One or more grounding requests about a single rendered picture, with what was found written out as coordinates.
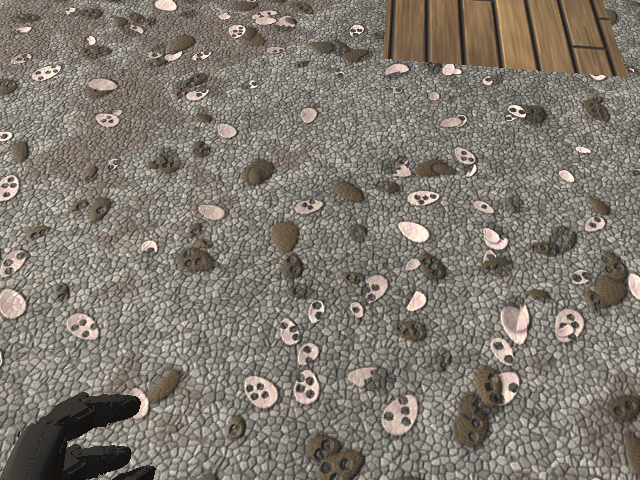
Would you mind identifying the robot left hand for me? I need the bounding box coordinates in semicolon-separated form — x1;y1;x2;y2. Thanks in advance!
0;392;156;480

